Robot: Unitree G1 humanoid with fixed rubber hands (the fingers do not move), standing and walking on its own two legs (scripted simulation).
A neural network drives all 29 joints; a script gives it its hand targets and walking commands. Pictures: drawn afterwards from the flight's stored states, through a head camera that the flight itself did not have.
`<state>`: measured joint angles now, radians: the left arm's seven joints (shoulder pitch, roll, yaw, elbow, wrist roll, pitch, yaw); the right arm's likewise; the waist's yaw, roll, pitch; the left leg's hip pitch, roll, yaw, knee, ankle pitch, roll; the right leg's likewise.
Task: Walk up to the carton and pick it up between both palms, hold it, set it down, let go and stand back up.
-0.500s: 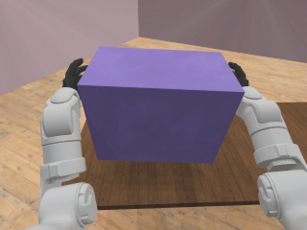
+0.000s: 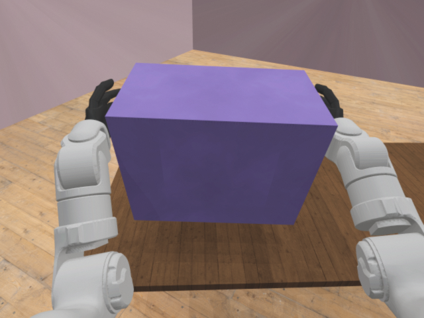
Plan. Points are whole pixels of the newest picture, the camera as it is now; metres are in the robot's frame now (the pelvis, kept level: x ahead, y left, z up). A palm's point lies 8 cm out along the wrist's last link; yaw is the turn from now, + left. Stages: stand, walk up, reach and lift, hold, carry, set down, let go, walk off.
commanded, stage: hold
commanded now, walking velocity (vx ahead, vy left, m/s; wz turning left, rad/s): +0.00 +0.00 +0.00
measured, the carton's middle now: (217, 146) +0.37 +0.00 +0.20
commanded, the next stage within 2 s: none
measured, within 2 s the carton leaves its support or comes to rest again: neither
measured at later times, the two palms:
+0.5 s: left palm (101, 124) +0.35 +0.20 +0.26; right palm (333, 128) +0.36 -0.20 +0.25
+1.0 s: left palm (104, 129) +0.35 +0.20 +0.25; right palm (332, 132) +0.36 -0.20 +0.24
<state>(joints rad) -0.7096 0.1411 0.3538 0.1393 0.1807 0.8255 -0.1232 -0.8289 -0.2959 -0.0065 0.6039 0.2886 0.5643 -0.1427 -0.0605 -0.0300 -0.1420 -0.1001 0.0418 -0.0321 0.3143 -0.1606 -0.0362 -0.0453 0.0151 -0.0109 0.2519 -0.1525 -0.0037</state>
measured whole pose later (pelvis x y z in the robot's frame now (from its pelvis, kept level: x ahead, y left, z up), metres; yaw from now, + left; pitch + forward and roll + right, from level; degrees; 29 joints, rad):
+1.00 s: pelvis +0.00 +0.00 +0.00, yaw +0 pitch -3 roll -1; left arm -0.67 0.13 0.35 0.10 0.19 0.83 -0.12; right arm -0.78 -0.29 -0.01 0.57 0.28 0.56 -0.14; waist -0.08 -0.03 -0.13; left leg -0.10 0.04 -0.03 0.32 -0.16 -0.03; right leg -0.04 0.01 -0.01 0.25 -0.15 0.00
